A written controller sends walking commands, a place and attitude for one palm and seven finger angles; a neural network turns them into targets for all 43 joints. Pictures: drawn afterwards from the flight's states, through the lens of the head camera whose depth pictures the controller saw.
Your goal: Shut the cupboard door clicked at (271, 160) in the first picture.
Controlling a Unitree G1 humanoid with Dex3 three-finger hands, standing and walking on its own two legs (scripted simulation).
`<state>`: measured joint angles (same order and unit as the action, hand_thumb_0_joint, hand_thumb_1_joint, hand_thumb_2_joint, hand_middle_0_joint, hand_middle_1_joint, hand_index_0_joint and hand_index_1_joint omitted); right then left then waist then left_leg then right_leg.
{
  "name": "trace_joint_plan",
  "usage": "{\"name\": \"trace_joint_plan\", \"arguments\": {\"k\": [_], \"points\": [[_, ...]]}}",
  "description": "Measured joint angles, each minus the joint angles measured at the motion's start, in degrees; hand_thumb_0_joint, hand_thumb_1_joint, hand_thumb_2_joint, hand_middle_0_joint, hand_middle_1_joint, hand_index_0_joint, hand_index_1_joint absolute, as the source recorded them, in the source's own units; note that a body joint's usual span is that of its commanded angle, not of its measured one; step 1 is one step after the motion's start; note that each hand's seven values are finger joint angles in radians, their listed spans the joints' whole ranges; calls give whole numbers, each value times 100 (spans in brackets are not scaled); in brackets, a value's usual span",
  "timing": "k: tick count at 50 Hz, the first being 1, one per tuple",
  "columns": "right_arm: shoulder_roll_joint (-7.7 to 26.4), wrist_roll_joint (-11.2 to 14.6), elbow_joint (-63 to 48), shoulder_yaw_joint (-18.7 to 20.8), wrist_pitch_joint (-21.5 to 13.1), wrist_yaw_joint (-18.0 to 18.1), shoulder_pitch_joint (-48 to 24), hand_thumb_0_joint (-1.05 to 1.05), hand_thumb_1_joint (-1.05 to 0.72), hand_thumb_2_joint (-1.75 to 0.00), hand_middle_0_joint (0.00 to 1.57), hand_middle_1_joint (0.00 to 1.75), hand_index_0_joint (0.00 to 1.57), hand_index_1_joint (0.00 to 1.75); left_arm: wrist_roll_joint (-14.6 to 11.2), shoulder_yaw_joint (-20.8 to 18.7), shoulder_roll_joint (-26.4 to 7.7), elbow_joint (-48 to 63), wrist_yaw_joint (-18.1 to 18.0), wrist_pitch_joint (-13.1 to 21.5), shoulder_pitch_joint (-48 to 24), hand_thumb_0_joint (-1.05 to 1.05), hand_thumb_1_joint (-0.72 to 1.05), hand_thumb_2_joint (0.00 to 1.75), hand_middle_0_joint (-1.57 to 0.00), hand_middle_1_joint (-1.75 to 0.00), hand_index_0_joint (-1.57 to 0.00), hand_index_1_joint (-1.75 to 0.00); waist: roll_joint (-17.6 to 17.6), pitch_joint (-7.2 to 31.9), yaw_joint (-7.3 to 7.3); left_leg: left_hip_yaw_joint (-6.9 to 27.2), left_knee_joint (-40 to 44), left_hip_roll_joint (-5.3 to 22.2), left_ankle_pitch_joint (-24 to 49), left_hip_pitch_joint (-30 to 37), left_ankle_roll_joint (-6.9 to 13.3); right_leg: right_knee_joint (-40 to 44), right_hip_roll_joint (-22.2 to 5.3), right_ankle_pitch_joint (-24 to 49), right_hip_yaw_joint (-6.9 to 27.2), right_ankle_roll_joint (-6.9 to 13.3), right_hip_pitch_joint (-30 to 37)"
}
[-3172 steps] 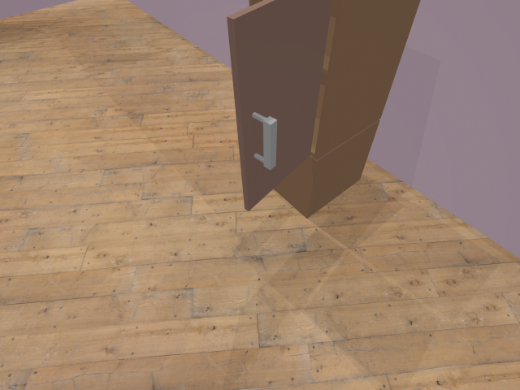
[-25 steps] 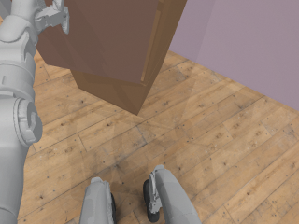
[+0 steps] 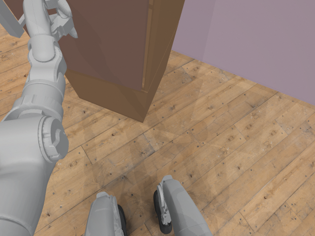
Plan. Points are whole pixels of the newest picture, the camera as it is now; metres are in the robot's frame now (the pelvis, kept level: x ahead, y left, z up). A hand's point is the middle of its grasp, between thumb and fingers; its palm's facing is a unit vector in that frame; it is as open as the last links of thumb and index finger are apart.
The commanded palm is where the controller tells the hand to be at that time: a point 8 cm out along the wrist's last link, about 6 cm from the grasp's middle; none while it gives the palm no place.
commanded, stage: pull the fist back off the door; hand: left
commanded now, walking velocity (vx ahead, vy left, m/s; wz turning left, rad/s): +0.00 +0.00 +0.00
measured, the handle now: out of the picture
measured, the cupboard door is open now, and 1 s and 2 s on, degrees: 5 5 5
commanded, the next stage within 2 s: draw the hand back to the body in 0.56 s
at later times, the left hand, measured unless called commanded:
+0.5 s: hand (67, 55) +0.51 +0.09 +0.07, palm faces +0.06 -1.00 -0.01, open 3.1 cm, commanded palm +0.49 +0.15 +0.08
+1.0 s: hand (25, 72) +0.44 +0.14 +0.14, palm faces +0.12 -0.99 -0.04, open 3.1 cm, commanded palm +0.40 +0.19 +0.14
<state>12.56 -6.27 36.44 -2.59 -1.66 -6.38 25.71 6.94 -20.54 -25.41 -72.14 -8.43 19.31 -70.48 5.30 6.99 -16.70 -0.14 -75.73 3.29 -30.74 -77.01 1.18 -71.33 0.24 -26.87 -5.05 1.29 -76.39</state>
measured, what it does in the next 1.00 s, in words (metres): rises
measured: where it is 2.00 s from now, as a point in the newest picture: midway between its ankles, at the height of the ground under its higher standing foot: (143, 227)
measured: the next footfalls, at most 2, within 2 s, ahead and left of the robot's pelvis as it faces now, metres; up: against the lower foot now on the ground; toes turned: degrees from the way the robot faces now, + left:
none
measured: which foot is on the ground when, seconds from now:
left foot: down 0.00-1.00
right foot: down 0.00-1.00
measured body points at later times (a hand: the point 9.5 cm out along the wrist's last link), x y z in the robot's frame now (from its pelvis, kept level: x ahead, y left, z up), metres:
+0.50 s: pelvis +0.02 -0.01 +0.03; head +0.16 +0.00 +0.46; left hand +0.50 +0.15 +0.08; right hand +0.06 -0.28 -0.09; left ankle +0.03 +0.11 -0.61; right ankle +0.05 -0.11 -0.61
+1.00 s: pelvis +0.03 -0.01 +0.07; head +0.11 -0.02 +0.52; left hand +0.43 +0.19 +0.14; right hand +0.07 -0.25 -0.06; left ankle +0.03 +0.11 -0.61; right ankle +0.05 -0.11 -0.61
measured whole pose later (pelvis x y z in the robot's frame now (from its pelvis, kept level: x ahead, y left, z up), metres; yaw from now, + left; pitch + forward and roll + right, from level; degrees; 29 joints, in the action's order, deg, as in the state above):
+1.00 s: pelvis +0.03 -0.01 +0.07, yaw +1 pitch +16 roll +0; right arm 13.4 0.4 33.8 0.1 3.1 -1.0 23.1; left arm -7.3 -11.7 -10.9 -40.5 -0.8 23.9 -25.4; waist 3.0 7.2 -4.5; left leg -3.0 -54.6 1.8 -26.1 -44.7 0.6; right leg -54.2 -0.2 -24.0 -2.2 1.2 -46.4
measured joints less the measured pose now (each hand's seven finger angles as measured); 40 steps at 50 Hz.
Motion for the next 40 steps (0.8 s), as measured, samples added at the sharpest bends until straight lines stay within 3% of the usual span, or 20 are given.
{"name": "trace_joint_plan", "arguments": {"k": [6, 11, 20, 25, 31, 36, 40], "points": [[41, 120, -72, 57, 88, 94, 95, 0, -90, -90, 20, 29, 20, 30, -433, -335, 251, 88, 267, 221, 585, 1, 90, 90, -130, -150, -130, -150, -17, 78, 155, -111, 479, 18, 63, 651, -32, 382, 40, 46, 107, 16, 563], [139, 154, -76, 174, 133, 78, 88, 0, -90, -90, 20, 29, 20, 30, -477, -42, 418, 207, 314, 633, 1100, 2, 90, 90, -130, -150, -130, -150, -98, 139, 364, -118, 697, -13, 70, 1050, -64, 529, 20, 4, 114, 40, 937], [307, 234, -82, 415, 214, 184, -312, 0, -90, -90, 20, 29, 20, 30, -897, 472, 1042, 779, 529, 1000, 2003, 2, 90, 90, -130, -150, -130, -150, -305, 98, 648, -44, 776, -116, 82, 1288, -88, 549, -77, -70, 45, 53, 1204], [324, 236, -49, 481, 240, 239, -633, 0, -90, -90, 20, 29, 20, 30, -797, 736, 1338, 1038, 384, 1284, 2259, 2, 90, 90, -130, -150, -130, -150, -318, 97, 726, -41, 713, -155, 44, 1337, -77, 469, -117, -125, 45, 34, 1256], [200, 256, -77, 387, 318, 310, -893, 0, -90, -90, 20, 29, 20, 30, -655, 728, 1316, 758, 191, 1195, 2060, 2, 90, 90, -130, -150, -131, -150, -276, 117, 697, -90, 711, -184, 47, 1402, -56, 421, -145, -137, 96, 14, 1290], [77, 255, -77, 281, 336, 317, -863, 0, -90, -90, 20, 29, 20, 30, -704, 631, 1221, 515, 188, 1135, 1817, 2, 90, 90, -130, -150, -131, -150, -243, 123, 684, -128, 736, -189, 79, 1401, -50, 419, -149, -110, 135, 11, 1263], [23, 312, -150, 271, 440, 322, -668, 0, -90, -90, 20, 29, 20, 30, -831, 446, 1252, 1093, 373, 1069, 2267, 2, 90, 90, -130, -150, -130, -150, -225, 136, 770, -236, 889, -150, 104, 1594, -48, 533, -101, -57, 242, 8, 1386]]}}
